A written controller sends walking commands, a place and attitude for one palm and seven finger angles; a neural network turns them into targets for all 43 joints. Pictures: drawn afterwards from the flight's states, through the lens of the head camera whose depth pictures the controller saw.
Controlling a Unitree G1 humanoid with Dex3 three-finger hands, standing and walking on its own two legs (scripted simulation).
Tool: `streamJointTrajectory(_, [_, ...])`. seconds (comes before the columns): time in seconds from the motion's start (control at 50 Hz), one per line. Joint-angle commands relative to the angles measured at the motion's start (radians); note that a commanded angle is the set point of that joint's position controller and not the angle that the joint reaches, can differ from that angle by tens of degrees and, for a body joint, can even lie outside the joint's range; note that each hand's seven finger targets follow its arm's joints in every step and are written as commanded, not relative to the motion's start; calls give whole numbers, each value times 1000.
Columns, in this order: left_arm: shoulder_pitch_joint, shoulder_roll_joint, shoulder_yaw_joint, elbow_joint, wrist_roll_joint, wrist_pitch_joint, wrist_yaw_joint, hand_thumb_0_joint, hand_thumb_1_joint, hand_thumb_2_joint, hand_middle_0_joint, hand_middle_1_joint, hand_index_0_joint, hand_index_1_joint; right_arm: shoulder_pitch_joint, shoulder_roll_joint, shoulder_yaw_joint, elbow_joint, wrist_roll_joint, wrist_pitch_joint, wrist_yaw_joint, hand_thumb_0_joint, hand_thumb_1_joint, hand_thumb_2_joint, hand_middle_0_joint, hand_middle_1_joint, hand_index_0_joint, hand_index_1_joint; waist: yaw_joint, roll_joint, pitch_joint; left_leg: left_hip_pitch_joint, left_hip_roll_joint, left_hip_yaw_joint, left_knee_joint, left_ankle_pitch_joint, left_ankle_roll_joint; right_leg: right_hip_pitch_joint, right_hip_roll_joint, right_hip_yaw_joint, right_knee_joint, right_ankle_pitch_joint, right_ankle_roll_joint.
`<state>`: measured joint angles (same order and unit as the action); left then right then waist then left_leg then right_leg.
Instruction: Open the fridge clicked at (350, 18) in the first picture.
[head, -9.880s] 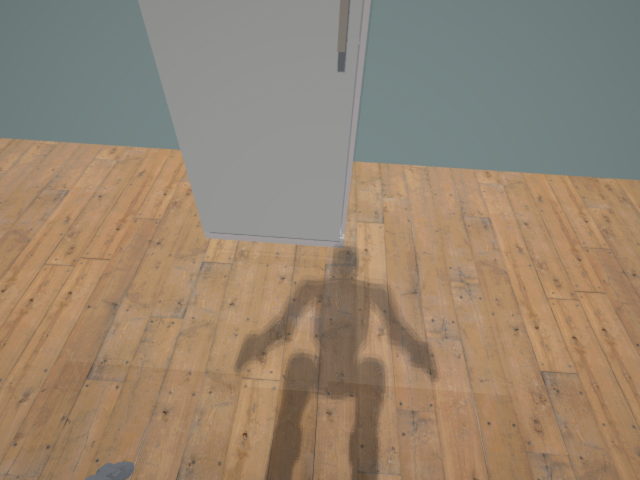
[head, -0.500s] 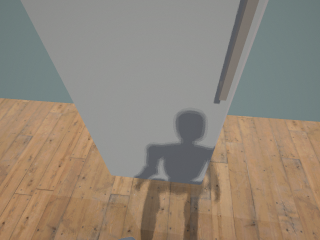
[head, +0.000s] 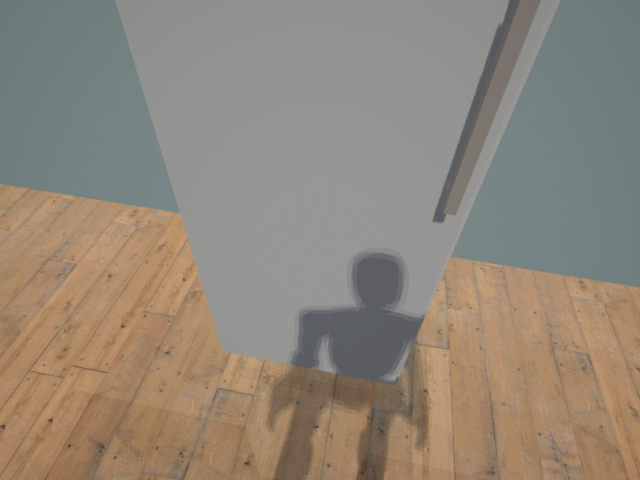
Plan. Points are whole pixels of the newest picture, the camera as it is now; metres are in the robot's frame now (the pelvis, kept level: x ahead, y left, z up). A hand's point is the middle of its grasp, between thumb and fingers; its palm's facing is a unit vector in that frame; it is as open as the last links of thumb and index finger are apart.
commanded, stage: come to a stop and stand still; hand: right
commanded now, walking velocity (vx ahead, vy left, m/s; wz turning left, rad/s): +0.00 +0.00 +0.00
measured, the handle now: (480, 113) +0.52 -0.16 +0.23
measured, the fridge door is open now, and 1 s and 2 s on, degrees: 0 0 0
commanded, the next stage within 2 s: look again from close up in 0.98 s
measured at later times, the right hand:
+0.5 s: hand out of the picture -0.05 -0.13 -0.18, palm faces +0.03 +0.99 -0.16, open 7.4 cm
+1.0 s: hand out of the picture +0.05 -0.22 -0.17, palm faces +0.01 +0.96 -0.29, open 7.4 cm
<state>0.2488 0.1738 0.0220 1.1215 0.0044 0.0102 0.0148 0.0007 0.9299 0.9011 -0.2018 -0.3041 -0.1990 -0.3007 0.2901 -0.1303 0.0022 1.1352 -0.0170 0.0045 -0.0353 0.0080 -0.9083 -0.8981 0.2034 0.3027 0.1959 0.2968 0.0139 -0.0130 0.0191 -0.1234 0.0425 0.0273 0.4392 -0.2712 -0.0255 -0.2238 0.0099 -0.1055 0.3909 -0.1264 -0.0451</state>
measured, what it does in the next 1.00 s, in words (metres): stands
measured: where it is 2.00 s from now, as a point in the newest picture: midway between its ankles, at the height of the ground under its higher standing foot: outside the picture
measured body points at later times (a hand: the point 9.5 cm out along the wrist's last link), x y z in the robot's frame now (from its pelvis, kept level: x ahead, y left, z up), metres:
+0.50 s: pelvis -0.01 +0.02 -0.01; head -0.01 +0.02 +0.44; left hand -0.05 +0.22 -0.17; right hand -0.05 -0.19 -0.17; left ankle -0.02 +0.13 -0.74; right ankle +0.06 -0.09 -0.74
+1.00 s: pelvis -0.01 -0.01 -0.01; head -0.01 -0.01 +0.44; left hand +0.08 +0.25 -0.14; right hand +0.05 -0.27 -0.15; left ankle -0.02 +0.13 -0.74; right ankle +0.06 -0.09 -0.74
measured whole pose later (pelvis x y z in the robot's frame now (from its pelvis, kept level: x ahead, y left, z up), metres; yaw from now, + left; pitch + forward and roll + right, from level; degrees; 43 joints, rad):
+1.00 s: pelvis -0.01 -0.01 -0.01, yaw -1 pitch -2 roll +1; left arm 0.19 0.25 0.02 0.96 0.02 0.00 0.00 0.01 0.91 0.90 -0.20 -0.30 -0.20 -0.30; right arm 0.26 -0.26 -0.01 0.96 -0.03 0.00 -0.03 0.01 -0.91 -0.90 0.21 0.30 0.20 0.30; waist 0.00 -0.01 0.02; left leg -0.17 0.03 0.04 0.50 -0.29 -0.03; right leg -0.31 0.00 -0.08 0.51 -0.17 -0.06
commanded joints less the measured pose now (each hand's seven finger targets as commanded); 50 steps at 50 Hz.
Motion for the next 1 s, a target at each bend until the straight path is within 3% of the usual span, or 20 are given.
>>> streamJointTrajectory(0.0, [71, 68, 10, -13, 4, -12, 5, 0, 900, 900, -200, -300, -200, -300, 59, -107, -16, -32, 2, -7, -9, 0, -900, -900, 200, 300, 200, 300, -4, 44, 102, -196, 73, -90, -154, -128, 38, 44, -114, 157, -107, -188, 24])
streamJointTrajectory(0.08, [102, 51, 9, 0, 7, -7, 8, 0, 900, 900, -200, -300, -200, -300, 83, -93, -19, -28, 4, -4, -8, 0, -900, -900, 200, 300, 200, 300, -8, 22, 131, -224, 62, -93, -157, -197, 41, 0, -110, 164, -116, -253, 26])
streamJointTrajectory(0.26, [170, 16, 9, 21, 9, -11, 15, 0, 900, 900, -200, -300, -200, -300, 115, -60, -23, -19, 5, -7, -10, 0, -900, -900, 200, 300, 200, 300, -6, 3, 100, -217, 49, -87, -131, -175, 49, -18, -113, 171, -100, -250, 25])
streamJointTrajectory(0.38, [180, 1, 9, 23, 8, -13, 18, 0, 900, 900, -200, -300, -200, -300, 137, -44, -20, -9, 4, -11, -11, 0, -900, -900, 200, 300, 200, 300, -6, 22, 100, -229, 49, -89, -128, -163, 51, -16, -112, 165, -84, -225, 24])
streamJointTrajectory(0.4, [112, 126, 8, -110, 23, -17, -2, 0, 900, 900, -200, -300, -200, -300, 84, -212, 0, -97, -18, -38, -6, 0, -900, -900, 200, 300, 200, 300, 23, 37, 213, -240, 18, -47, -95, -79, 73, -77, -65, 152, -1, -144, 30])
streamJointTrajectory(0.42, [104, 91, 28, -125, 26, -30, 8, 0, 900, 900, -200, -300, -200, -300, 93, -146, -27, -98, -11, -31, -11, 0, -900, -900, 200, 300, 200, 300, -5, 46, 41, -235, 74, -81, -68, -217, 77, -71, -95, 158, 78, -235, 25])
streamJointTrajectory(0.44, [125, 53, 22, -132, 26, -24, 10, 0, 900, 900, -200, -300, -200, -300, 108, -122, -17, -105, -9, -32, -14, 0, -900, -900, 200, 300, 200, 300, 11, 80, -39, -231, 103, -126, -100, -222, 91, -52, -69, 143, 164, -191, 27])
streamJointTrajectory(0.48, [160, 14, 24, -142, 26, -9, 8, 0, 900, 900, -200, -300, -200, -300, 66, -121, -26, -134, -7, -28, -17, 0, -900, -900, 200, 300, 200, 300, 37, 125, -11, -337, 157, -179, -151, -305, 123, -45, -45, 102, 284, -166, 38])
streamJointTrajectory(0.5, [171, 1, 15, -154, 27, -6, 4, 0, 900, 900, -200, -300, -200, -300, 57, -120, -24, -156, -8, -27, -21, 0, -900, -900, 200, 300, 200, 300, 41, 139, 12, -339, 150, -177, -147, -278, 123, -58, -46, 95, 283, -156, 33])
streamJointTrajectory(0.54, [171, 3, 15, -162, 19, -14, 4, 0, 900, 900, -200, -300, -200, -300, 50, -120, -29, -168, -10, -26, -23, 0, -900, -900, 200, 300, 200, 300, 42, 30, 62, -365, 109, -125, -91, -207, 114, -40, -70, 110, 207, -117, 26])
streamJointTrajectory(0.58, [149, 36, 18, -172, 16, -20, 8, 0, 900, 900, -200, -300, -200, -300, 83, -119, -30, -171, -9, -19, -22, 0, -900, -900, 200, 300, 200, 300, 14, -65, 98, -299, 41, -77, -9, -127, 90, -97, -105, 164, 106, -124, 10])
streamJointTrajectory(0.6, [136, 54, 17, -179, 15, -26, 9, 0, 900, 900, -200, -300, -200, -300, 112, -115, -25, -173, -11, -18, -22, 0, -900, -900, 200, 300, 200, 300, -4, -92, 80, -241, 21, -55, 20, -56, 79, -105, -128, 193, 83, -74, -6])
streamJointTrajectory(0.66, [92, 107, 26, -192, 11, -34, 14, 0, 900, 900, -200, -300, -200, -300, 125, -135, -28, -173, -8, -20, -19, 0, -900, -900, 200, 300, 200, 300, -20, -41, 60, -165, 13, -39, 35, 29, 66, -103, -142, 209, 48, -22, -19])
streamJointTrajectory(0.74, [49, 155, 32, -209, 12, -39, 12, 0, 900, 900, -200, -300, -200, -300, 88, -175, -35, -204, -8, -21, -14, 0, -900, -900, 200, 300, 200, 300, -17, -25, 14, -133, 25, -47, 29, 66, 62, -56, -139, 195, 36, 19, -21])
streamJointTrajectory(0.98, [-70, 264, 39, -216, 12, -34, -6, 0, 900, 900, -200, -300, -200, -300, -12, -289, -43, -230, -10, -22, 5, 0, -900, -900, 200, 300, 200, 300, -9, 2, 3, -121, 52, -67, -47, 0, 62, -22, -135, 206, -54, -160, -5])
